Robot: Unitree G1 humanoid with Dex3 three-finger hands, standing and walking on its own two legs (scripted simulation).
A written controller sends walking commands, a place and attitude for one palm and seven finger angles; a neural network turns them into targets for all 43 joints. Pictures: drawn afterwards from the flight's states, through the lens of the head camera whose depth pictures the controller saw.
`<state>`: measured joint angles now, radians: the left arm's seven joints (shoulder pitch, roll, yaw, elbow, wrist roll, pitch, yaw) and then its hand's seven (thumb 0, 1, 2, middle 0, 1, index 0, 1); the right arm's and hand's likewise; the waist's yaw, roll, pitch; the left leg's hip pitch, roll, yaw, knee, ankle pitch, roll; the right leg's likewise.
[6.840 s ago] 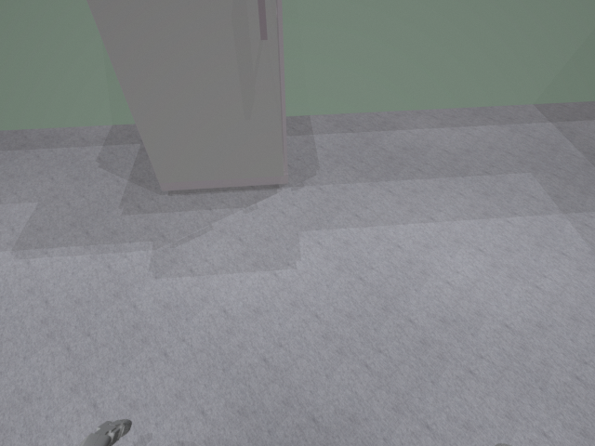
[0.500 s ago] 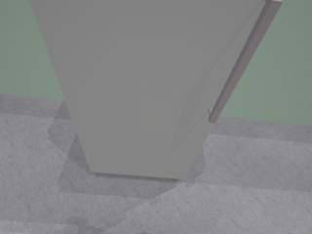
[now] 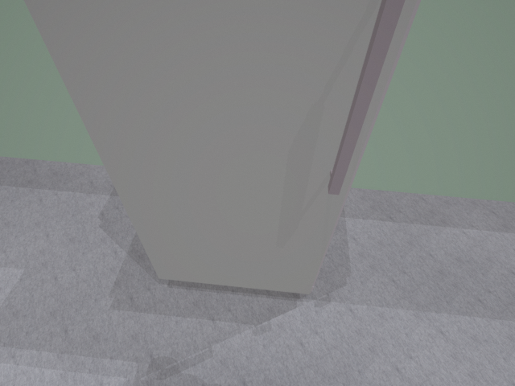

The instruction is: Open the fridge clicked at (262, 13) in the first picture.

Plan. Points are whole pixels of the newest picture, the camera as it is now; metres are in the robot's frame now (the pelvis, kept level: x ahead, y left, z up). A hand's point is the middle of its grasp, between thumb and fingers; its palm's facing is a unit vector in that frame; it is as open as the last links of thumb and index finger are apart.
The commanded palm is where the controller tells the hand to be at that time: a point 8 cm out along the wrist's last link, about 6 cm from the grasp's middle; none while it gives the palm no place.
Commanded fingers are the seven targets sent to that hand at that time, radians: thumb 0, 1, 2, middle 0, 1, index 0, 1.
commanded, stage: come to a stop and stand still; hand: right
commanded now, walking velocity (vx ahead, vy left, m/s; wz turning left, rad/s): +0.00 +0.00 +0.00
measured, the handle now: (356, 105) +0.53 -0.13 +0.17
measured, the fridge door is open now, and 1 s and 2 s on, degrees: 0 0 0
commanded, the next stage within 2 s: look again from close up in 0.10 s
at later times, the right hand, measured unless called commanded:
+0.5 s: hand out of the picture -0.01 -0.19 -0.17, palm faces +0.00 +0.97 -0.23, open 7.3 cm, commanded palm none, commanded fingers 0.00 -0.90 -0.90 0.20 0.30 0.20 0.30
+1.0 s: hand out of the picture +0.00 -0.16 -0.17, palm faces +0.00 +0.98 -0.21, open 7.4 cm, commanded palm none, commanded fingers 0.00 -0.90 -0.90 0.20 0.30 0.20 0.30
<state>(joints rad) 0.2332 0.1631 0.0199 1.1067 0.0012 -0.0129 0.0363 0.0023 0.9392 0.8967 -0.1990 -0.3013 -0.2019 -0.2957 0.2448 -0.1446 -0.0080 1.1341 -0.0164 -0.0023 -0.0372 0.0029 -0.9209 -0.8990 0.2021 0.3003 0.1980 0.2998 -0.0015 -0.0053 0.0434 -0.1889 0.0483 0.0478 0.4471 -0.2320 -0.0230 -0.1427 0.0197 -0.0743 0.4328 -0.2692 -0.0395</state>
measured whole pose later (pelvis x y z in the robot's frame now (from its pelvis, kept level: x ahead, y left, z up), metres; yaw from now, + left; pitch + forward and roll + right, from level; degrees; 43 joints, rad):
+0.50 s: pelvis -0.02 -0.01 +0.00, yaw +0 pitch -2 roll +0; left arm 0.32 0.16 -0.01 1.07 0.02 -0.03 0.02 0.01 0.92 0.90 -0.20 -0.30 -0.20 -0.30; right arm 0.29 -0.15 0.02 1.12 -0.02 -0.01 -0.03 0.00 -0.91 -0.90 0.20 0.30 0.20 0.30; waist 0.01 -0.04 0.02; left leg -0.23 0.07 0.03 0.51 -0.24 -0.03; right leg -0.17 0.04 -0.09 0.48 -0.27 -0.06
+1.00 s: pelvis -0.01 +0.02 +0.00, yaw +0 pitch -2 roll -1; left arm 0.26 0.19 -0.01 1.11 0.01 -0.03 0.02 0.00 0.91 0.90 -0.20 -0.30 -0.20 -0.30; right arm 0.25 -0.17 0.01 1.11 -0.02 -0.02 -0.02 0.00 -0.91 -0.90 0.20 0.30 0.20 0.30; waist 0.00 0.00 0.04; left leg -0.22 0.02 0.05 0.47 -0.23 0.01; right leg -0.16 -0.01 -0.07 0.43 -0.25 -0.01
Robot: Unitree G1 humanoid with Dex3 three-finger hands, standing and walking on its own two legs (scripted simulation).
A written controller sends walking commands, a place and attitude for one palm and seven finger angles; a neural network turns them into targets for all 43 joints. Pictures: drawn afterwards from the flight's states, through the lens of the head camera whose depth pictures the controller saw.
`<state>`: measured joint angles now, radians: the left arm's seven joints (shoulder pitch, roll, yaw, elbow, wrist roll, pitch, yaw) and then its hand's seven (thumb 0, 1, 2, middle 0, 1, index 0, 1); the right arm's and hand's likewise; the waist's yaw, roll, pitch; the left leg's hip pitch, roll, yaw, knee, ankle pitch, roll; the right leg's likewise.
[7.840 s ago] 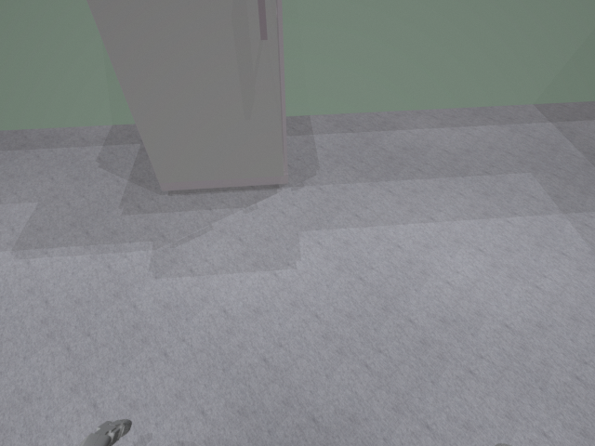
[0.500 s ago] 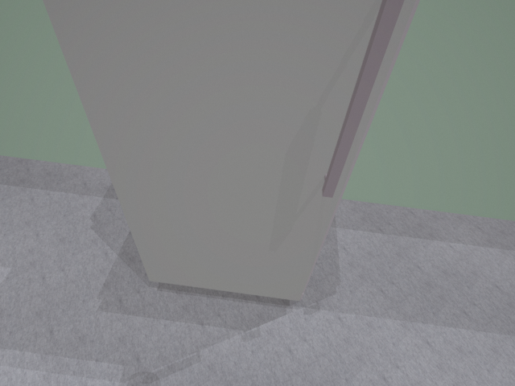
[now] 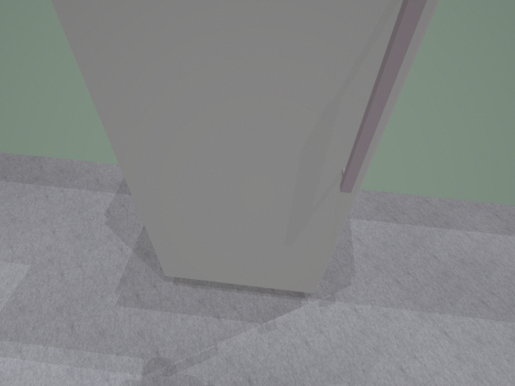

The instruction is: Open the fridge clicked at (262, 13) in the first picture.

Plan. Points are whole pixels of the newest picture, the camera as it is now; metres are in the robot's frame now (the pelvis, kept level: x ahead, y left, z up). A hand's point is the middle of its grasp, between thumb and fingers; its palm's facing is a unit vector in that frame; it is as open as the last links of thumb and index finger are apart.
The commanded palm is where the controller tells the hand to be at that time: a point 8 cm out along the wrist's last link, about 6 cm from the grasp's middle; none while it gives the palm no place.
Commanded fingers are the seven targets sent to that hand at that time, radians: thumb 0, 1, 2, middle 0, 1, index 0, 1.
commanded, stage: look again from close up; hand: right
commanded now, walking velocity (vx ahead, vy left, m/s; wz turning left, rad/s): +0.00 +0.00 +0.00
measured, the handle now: (372, 104) +0.54 -0.16 +0.17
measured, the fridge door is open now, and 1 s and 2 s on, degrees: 0 0 0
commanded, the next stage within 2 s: shuffle to correct the standing spot in 0.48 s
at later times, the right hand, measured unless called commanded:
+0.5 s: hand out of the picture +0.04 -0.18 -0.17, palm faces +0.00 +0.97 -0.24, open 7.4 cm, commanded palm none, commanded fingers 0.00 -0.90 -0.90 0.20 0.30 0.20 0.30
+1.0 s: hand out of the picture +0.05 -0.17 -0.19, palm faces +0.01 +0.99 -0.13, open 7.4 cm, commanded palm none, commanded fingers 0.00 -0.90 -0.90 0.20 0.30 0.20 0.30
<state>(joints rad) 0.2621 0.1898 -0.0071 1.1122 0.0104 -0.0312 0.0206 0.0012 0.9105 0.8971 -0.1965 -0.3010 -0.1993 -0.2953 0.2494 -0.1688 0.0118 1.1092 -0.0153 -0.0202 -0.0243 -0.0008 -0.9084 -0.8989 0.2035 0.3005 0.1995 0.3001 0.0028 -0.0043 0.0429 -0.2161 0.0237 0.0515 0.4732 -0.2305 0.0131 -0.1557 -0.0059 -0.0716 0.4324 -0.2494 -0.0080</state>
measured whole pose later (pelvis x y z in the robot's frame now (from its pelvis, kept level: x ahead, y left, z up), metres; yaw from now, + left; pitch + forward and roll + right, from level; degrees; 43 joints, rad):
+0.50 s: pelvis +0.01 +0.02 +0.00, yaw +0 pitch -1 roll -1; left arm 0.23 0.19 -0.01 1.12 0.01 -0.03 0.02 0.00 0.91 0.90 -0.20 -0.30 -0.20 -0.30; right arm 0.21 -0.20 0.00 1.10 -0.01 -0.02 -0.02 0.00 -0.91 -0.90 0.20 0.30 0.20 0.30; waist 0.00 0.00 0.05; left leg -0.20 0.00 0.06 0.45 -0.23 0.04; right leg -0.14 -0.03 -0.06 0.41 -0.25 0.02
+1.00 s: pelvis +0.08 -0.01 -0.01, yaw -1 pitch +1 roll +1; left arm 0.40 0.11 -0.01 1.12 0.03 -0.07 0.03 0.00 0.91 0.90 -0.20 -0.30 -0.20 -0.30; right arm 0.33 -0.16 -0.03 1.12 -0.02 0.00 0.00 0.00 -0.91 -0.90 0.20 0.30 0.20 0.30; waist 0.03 0.03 0.04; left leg -0.36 0.01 0.09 0.92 -0.53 0.05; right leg -0.12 -0.03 -0.07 0.51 -0.40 -0.02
